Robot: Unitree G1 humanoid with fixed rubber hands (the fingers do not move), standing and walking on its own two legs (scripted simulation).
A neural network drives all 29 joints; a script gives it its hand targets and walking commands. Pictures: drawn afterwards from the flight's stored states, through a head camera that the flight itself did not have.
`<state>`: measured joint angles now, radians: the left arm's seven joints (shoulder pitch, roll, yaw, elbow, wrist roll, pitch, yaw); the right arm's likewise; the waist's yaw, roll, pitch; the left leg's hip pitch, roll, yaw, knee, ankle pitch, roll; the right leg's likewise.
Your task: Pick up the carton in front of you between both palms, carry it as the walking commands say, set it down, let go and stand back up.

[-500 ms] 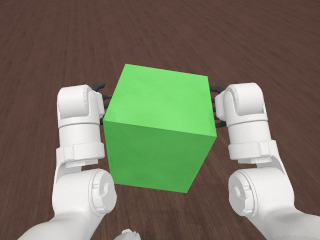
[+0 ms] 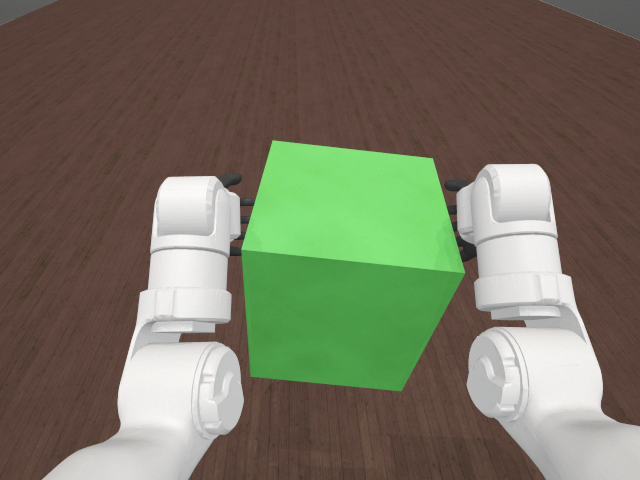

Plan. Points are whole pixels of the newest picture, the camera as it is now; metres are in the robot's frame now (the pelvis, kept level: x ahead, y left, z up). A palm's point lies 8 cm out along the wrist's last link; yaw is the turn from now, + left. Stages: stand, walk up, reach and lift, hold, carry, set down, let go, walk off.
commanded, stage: carry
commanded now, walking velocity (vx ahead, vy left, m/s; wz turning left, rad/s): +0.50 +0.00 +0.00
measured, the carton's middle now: (339, 270) +0.39 +0.02 +0.11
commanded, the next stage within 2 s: none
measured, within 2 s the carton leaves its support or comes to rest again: neither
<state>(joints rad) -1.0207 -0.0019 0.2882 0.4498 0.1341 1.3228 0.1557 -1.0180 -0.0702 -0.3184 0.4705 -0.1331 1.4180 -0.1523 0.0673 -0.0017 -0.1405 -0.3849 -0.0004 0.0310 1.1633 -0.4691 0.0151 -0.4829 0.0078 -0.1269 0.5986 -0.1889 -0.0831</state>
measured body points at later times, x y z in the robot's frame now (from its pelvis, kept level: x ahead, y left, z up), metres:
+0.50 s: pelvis +0.28 +0.04 +0.03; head +0.31 +0.05 +0.48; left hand +0.62 +0.19 +0.10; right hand +0.61 -0.11 +0.10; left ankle +0.29 +0.14 -0.72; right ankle +0.23 -0.07 -0.66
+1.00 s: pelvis +0.59 +0.01 +0.02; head +0.56 +0.00 +0.47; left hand +0.87 +0.16 +0.11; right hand +0.87 -0.14 +0.10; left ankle +0.71 +0.15 -0.69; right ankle +0.51 -0.09 -0.72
